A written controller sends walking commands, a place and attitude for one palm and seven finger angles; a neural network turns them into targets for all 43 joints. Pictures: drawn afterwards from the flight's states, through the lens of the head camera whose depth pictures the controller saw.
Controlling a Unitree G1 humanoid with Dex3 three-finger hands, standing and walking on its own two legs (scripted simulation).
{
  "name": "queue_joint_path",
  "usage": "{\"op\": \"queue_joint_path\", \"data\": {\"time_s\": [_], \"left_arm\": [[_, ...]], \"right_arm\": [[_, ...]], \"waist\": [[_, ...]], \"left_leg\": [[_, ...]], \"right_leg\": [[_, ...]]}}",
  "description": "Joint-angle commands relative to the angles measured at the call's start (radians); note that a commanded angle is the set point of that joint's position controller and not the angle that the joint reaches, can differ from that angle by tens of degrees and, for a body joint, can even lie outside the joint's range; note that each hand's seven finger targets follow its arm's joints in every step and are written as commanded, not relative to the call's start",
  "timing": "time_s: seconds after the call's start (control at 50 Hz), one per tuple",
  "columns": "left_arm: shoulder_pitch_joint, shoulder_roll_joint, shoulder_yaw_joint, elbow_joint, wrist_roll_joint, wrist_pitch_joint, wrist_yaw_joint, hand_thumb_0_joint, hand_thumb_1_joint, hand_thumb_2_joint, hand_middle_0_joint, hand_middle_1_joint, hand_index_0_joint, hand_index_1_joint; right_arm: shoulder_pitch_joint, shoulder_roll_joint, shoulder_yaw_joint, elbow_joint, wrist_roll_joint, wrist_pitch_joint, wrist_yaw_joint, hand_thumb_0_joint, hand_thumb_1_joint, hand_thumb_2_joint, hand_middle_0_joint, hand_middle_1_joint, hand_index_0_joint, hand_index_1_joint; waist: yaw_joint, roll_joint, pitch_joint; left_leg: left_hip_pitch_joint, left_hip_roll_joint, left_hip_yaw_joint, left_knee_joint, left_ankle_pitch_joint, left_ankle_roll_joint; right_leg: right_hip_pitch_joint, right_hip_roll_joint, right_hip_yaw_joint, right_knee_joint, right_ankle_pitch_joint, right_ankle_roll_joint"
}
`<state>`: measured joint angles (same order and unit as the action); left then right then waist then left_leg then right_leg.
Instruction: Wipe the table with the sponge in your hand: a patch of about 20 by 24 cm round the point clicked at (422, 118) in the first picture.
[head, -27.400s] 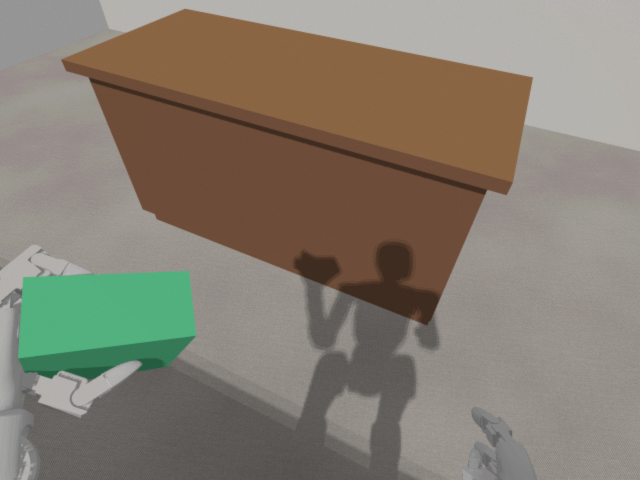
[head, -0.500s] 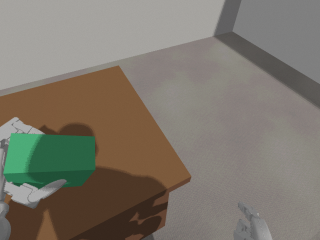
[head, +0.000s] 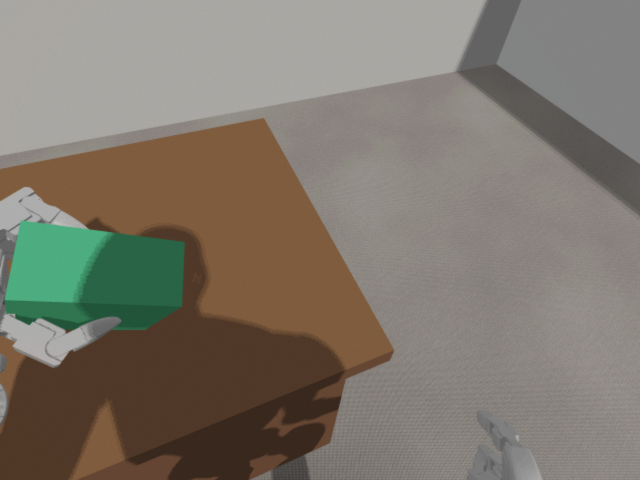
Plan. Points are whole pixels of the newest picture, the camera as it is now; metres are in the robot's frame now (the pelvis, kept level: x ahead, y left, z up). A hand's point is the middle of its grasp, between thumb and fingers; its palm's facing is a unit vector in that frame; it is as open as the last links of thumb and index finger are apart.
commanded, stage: come to a stop and stand still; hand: left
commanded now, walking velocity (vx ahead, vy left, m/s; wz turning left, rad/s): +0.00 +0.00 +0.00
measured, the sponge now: (119, 287) +0.25 +0.24 +0.15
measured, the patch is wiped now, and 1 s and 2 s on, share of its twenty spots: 0.00 0.00 0.00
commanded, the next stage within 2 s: look again from close up in 1.08 s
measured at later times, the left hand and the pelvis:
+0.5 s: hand out of the picture +0.21 +0.32 +0.17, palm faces +0.45 -0.84 -0.31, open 10.3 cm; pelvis -0.02 +0.06 +0.00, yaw -1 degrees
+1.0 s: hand out of the picture +0.20 +0.36 +0.16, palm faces +0.35 -0.87 -0.36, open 10.3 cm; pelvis -0.02 +0.12 +0.00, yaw -1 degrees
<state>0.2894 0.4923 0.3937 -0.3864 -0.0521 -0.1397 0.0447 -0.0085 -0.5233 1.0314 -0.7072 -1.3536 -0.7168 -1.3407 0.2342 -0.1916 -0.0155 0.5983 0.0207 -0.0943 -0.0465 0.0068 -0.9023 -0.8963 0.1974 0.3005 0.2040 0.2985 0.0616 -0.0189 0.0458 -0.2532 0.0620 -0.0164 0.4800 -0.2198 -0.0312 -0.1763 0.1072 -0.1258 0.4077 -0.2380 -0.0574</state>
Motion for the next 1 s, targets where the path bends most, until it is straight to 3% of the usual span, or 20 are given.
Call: {"op": "queue_joint_path", "data": {"time_s": [0.0, 0.02, 0.08, 0.14, 0.16, 0.18, 0.22, 0.24, 0.28, 0.32, 0.36, 0.38, 0.44, 0.5, 0.58, 0.68, 0.72, 0.84, 0.96, 0.98], "left_arm": [[-0.077, 0.101, 0.084, -0.082, -0.017, -0.073, 0.003, 0.000, 0.100, 1.300, -1.200, -1.600, -1.200, -1.600], [-0.058, 0.068, 0.049, -0.174, -0.018, -0.086, 0.001, 0.000, 0.100, 1.300, -1.200, -1.600, -1.200, -1.600], [0.154, -0.006, 0.003, -0.276, -0.026, -0.096, 0.024, 0.000, 0.100, 1.300, -1.200, -1.600, -1.200, -1.600], [0.182, 0.132, 0.143, -0.368, -0.032, -0.109, 0.056, 0.000, 0.100, 1.300, -1.200, -1.600, -1.200, -1.600], [0.189, 0.145, 0.179, -0.347, -0.038, -0.115, 0.067, 0.000, 0.100, 1.300, -1.200, -1.600, -1.200, -1.600], [0.197, 0.194, 0.233, -0.335, -0.038, -0.119, 0.087, 0.000, 0.100, 1.300, -1.200, -1.600, -1.200, -1.600], [0.142, 0.137, 0.191, -0.341, -0.047, -0.127, 0.096, 0.000, 0.100, 1.300, -1.200, -1.600, -1.200, -1.600], [0.111, 0.118, 0.166, -0.327, -0.046, -0.127, 0.101, 0.000, 0.100, 1.300, -1.200, -1.600, -1.200, -1.600], [0.039, 0.112, 0.143, -0.317, -0.040, -0.133, 0.112, 0.000, 0.100, 1.300, -1.200, -1.600, -1.200, -1.600], [-0.005, 0.078, 0.100, -0.277, -0.029, -0.140, 0.106, 0.000, 0.100, 1.300, -1.200, -1.600, -1.200, -1.600], [-0.030, 0.041, 0.049, -0.259, -0.012, -0.134, 0.099, 0.000, 0.100, 1.300, -1.200, -1.600, -1.200, -1.600], [-0.015, 0.027, 0.034, -0.250, -0.009, -0.129, 0.096, 0.000, 0.100, 1.300, -1.200, -1.600, -1.200, -1.600], [-0.019, -0.016, -0.027, -0.261, 0.006, -0.120, 0.087, 0.000, 0.100, 1.300, -1.200, -1.600, -1.200, -1.600], [0.012, -0.010, -0.014, -0.268, 0.010, -0.118, 0.087, 0.000, 0.100, 1.300, -1.200, -1.600, -1.200, -1.600], [0.046, 0.066, 0.081, -0.289, 0.007, -0.124, 0.087, 0.000, 0.100, 1.300, -1.200, -1.600, -1.200, -1.600], [0.021, 0.062, 0.078, -0.337, 0.002, -0.139, 0.075, 0.000, 0.100, 1.300, -1.200, -1.600, -1.200, -1.600], [0.010, 0.042, 0.047, -0.331, 0.005, -0.141, 0.068, 0.000, 0.100, 1.300, -1.200, -1.600, -1.200, -1.600], [0.004, 0.015, 0.017, -0.313, 0.017, -0.141, 0.065, 0.000, 0.100, 1.300, -1.200, -1.600, -1.200, -1.600], [0.016, 0.031, 0.046, -0.294, 0.021, -0.148, 0.067, 0.000, 0.100, 1.300, -1.200, -1.600, -1.200, -1.600], [0.016, 0.038, 0.061, -0.309, 0.022, -0.152, 0.069, 0.000, 0.100, 1.300, -1.200, -1.600, -1.200, -1.600]], "right_arm": [[-0.039, -0.185, -0.079, -0.171, 0.001, -0.071, 0.012, 0.000, -0.900, -0.900, 0.200, 0.300, 0.200, 0.300], [-0.066, -0.173, -0.072, -0.183, 0.001, -0.071, 0.029, 0.000, -0.900, -0.900, 0.200, 0.300, 0.200, 0.300], [-0.111, -0.124, -0.045, -0.208, 0.025, -0.092, 0.063, 0.000, -0.900, -0.900, 0.200, 0.300, 0.200, 0.300], [-0.111, -0.126, -0.041, -0.216, 0.010, -0.096, 0.038, 0.000, -0.900, -0.900, 0.200, 0.300, 0.200, 0.300], [-0.115, -0.121, -0.039, -0.208, 0.008, -0.096, 0.023, 0.000, -0.900, -0.900, 0.200, 0.300, 0.200, 0.300], [-0.123, -0.124, -0.036, -0.188, 0.010, -0.087, 0.010, 0.000, -0.900, -0.900, 0.200, 0.300, 0.200, 0.300], [-0.120, -0.110, -0.022, -0.184, 0.001, -0.084, -0.008, 0.000, -0.900, -0.900, 0.200, 0.300, 0.200, 0.300], [-0.115, -0.106, -0.014, -0.172, -0.001, -0.088, -0.016, 0.000, -0.900, -0.900, 0.200, 0.300, 0.200, 0.300], [-0.122, -0.117, -0.010, -0.144, -0.008, -0.102, -0.026, 0.000, -0.900, -0.900, 0.200, 0.300, 0.200, 0.300], [-0.110, -0.136, -0.016, -0.136, -0.010, -0.117, -0.032, 0.000, -0.900, -0.900, 0.200, 0.300, 0.200, 0.300], [-0.096, -0.151, -0.027, -0.137, -0.002, -0.125, -0.023, 0.000, -0.900, -0.900, 0.200, 0.300, 0.200, 0.300], [-0.123, -0.138, -0.017, -0.123, -0.007, -0.130, -0.018, 0.000, -0.900, -0.900, 0.200, 0.300, 0.200, 0.300], [-0.114, -0.147, -0.019, -0.142, -0.010, -0.125, -0.005, 0.000, -0.900, -0.900, 0.200, 0.300, 0.200, 0.300], [-0.119, -0.143, -0.018, -0.146, -0.014, -0.114, 0.001, 0.000, -0.900, -0.900, 0.200, 0.300, 0.200, 0.300], [-0.126, -0.135, -0.017, -0.162, -0.015, -0.101, 0.000, 0.000, -0.900, -0.900, 0.200, 0.300, 0.200, 0.300], [-0.116, -0.127, -0.013, -0.174, -0.016, -0.097, -0.001, 0.000, -0.900, -0.900, 0.200, 0.300, 0.200, 0.300], [-0.096, -0.130, -0.015, -0.178, -0.022, -0.095, 0.003, 0.000, -0.900, -0.900, 0.200, 0.300, 0.200, 0.300], [-0.090, -0.143, -0.023, -0.170, -0.022, -0.097, 0.013, 0.000, -0.900, -0.900, 0.200, 0.300, 0.200, 0.300], [-0.094, -0.141, -0.026, -0.174, -0.018, -0.094, 0.012, 0.000, -0.900, -0.900, 0.200, 0.300, 0.200, 0.300], [-0.109, -0.142, -0.025, -0.173, -0.014, -0.098, 0.013, 0.000, -0.900, -0.900, 0.200, 0.300, 0.200, 0.300]], "waist": [[-0.026, 0.259, -0.237], [-0.020, 0.286, -0.268], [-0.013, 0.075, -0.270], [-0.015, -0.221, -0.193], [-0.013, -0.228, -0.180], [-0.015, -0.170, -0.174], [-0.034, -0.067, -0.141], [-0.043, -0.015, -0.124], [-0.049, 0.088, -0.101], [-0.033, 0.138, -0.123], [-0.033, 0.098, -0.141], [-0.037, 0.154, -0.164], [-0.034, 0.067, -0.138], [-0.039, 0.032, -0.148], [-0.040, 0.056, -0.147], [-0.043, 0.167, -0.148], [-0.044, 0.180, -0.143], [-0.042, 0.134, -0.137], [-0.040, 0.080, -0.129], [-0.044, 0.114, -0.134]], "left_leg": [[0.066, 0.061, 0.013, 0.004, 0.347, 0.104], [0.018, 0.078, -0.014, 0.011, 0.346, 0.114], [-0.059, 0.013, 0.025, 0.049, 0.166, 0.086], [-0.111, -0.070, 0.032, 0.177, -0.048, 0.052], [-0.126, -0.072, 0.015, 0.230, -0.082, 0.049], [-0.119, -0.065, -0.003, 0.257, -0.089, 0.047], [-0.112, -0.054, -0.037, 0.231, -0.077, 0.047], [-0.069, -0.050, -0.037, 0.156, -0.058, 0.049], [0.043, -0.039, -0.051, -0.029, 0.007, 0.057], [0.065, 0.009, -0.095, -0.095, 0.088, 0.082], [0.050, 0.008, -0.088, -0.057, 0.198, 0.085], [0.057, 0.018, -0.106, -0.088, 0.208, 0.086], [-0.026, 0.035, -0.140, -0.141, 0.159, 0.081], [-0.020, 0.024, -0.139, -0.152, 0.124, 0.074], [-0.032, 0.026, -0.149, -0.166, 0.165, 0.052], [-0.002, 0.030, -0.146, -0.164, 0.276, 0.011], [0.006, 0.044, -0.157, -0.173, 0.281, 0.002], [0.007, 0.054, -0.182, -0.211, 0.217, -0.029], [-0.050, 0.039, -0.174, -0.218, 0.088, -0.017], [-0.050, 0.031, -0.162, -0.226, 0.083, -0.017]], "right_leg": [[0.063, -0.176, 0.161, 0.188, 0.496, 0.176], [0.097, -0.175, 0.160, 0.197, 0.379, 0.164], [0.171, -0.191, 0.181, 0.057, 0.261, 0.144], [0.089, -0.296, 0.297, -0.127, 0.166, 0.112], [0.065, -0.320, 0.327, -0.156, 0.137, 0.096], [0.015, -0.350, 0.367, -0.179, 0.078, 0.063], [-0.015, -0.362, 0.371, -0.175, 0.031, -0.001], [-0.048, -0.350, 0.354, -0.170, -0.004, -0.013], [-0.093, -0.284, 0.285, -0.131, -0.059, 0.003], [-0.041, -0.209, 0.221, -0.088, -0.030, 0.063], [0.047, -0.194, 0.208, -0.062, 0.132, 0.090], [0.060, -0.192, 0.192, -0.037, 0.163, 0.069], [0.119, -0.180, 0.163, -0.031, 0.123, 0.059], [0.118, -0.177, 0.156, -0.046, 0.108, 0.044], [0.140, -0.166, 0.143, -0.033, 0.144, 0.039], [0.132, -0.154, 0.119, -0.008, 0.169, 0.036], [0.120, -0.148, 0.114, -0.011, 0.138, 0.036], [0.113, -0.134, 0.109, -0.002, 0.073, 0.039], [0.155, -0.145, 0.116, -0.020, 0.090, 0.039], [0.158, -0.128, 0.111, -0.002, 0.092, 0.043]]}}
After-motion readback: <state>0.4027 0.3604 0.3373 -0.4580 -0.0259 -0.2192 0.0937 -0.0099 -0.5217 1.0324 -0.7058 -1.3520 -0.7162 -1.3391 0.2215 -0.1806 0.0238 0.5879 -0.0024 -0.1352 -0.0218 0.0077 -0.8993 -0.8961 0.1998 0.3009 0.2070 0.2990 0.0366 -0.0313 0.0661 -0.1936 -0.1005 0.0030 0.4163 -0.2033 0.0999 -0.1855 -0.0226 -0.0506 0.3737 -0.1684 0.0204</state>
